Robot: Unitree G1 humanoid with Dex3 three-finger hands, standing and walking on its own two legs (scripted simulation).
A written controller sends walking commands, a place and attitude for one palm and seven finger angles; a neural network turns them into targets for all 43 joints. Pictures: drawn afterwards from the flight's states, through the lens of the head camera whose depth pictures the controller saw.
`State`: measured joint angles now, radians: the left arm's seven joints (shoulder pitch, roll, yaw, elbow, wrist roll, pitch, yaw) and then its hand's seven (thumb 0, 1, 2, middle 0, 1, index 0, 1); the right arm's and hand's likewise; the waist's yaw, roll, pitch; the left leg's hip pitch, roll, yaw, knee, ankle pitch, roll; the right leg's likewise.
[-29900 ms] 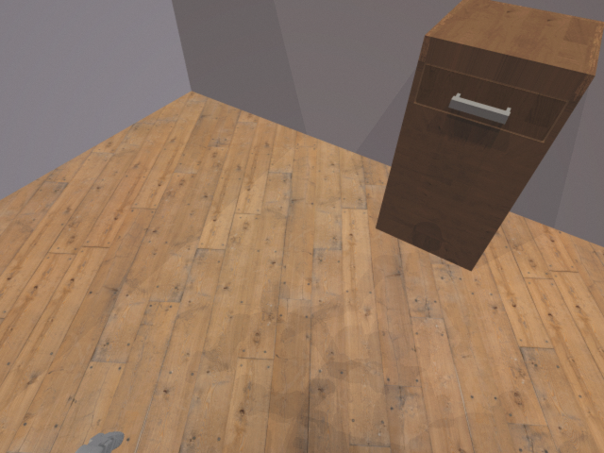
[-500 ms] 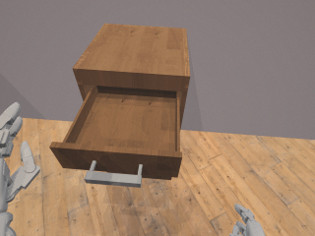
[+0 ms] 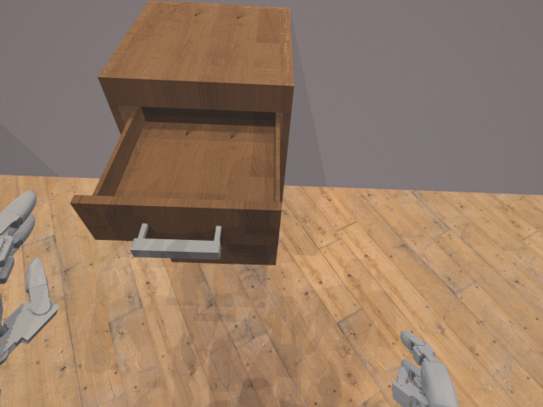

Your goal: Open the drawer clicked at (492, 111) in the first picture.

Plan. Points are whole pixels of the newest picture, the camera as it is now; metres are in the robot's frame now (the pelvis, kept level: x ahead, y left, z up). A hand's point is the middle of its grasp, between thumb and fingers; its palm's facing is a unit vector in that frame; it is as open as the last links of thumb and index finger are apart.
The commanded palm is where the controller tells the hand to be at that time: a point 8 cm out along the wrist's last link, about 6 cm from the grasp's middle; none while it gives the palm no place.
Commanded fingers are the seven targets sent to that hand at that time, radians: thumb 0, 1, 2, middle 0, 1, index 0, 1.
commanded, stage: stop stepping back and stand still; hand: left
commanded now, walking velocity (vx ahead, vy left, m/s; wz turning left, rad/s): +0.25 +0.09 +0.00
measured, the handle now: (179, 239) +0.42 +0.19 -0.07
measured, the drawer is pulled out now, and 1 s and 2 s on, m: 0.30 0.30 0.30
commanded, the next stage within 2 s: let the arm hang, fingers relaxed in 0.66 s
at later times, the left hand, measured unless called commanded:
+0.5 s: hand out of the picture +0.12 +0.24 +0.15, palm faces +0.37 -0.83 -0.42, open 7.4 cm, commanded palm +0.07 +0.29 +0.18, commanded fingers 0.00 0.90 0.90 -0.20 -0.30 -0.20 -0.30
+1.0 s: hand out of the picture +0.05 +0.21 -0.14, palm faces +0.01 -0.96 -0.27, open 7.4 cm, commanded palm none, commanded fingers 0.00 0.90 0.90 -0.20 -0.30 -0.20 -0.30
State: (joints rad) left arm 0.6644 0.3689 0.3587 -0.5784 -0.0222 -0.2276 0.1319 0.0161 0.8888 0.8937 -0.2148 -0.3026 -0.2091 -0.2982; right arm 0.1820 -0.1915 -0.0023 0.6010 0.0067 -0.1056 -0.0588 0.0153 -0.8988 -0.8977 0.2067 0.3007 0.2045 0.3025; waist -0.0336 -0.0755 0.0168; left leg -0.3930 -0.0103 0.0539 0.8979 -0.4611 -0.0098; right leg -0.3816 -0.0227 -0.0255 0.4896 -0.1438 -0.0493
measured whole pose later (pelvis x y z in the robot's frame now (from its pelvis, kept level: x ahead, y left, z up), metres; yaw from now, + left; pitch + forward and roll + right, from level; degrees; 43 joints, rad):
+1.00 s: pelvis -0.06 +0.01 -0.01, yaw +2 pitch -1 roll +1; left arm 0.28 0.23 0.02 0.65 0.03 0.07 0.01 0.01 0.91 0.89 -0.20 -0.30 -0.19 -0.29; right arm 0.22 -0.24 0.00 0.85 -0.02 -0.01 0.00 0.01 -0.90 -0.90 0.20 0.30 0.20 0.30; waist -0.04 -0.01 0.03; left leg -0.24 -0.02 0.04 0.57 -0.32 0.02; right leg -0.35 -0.01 -0.05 0.57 -0.21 -0.03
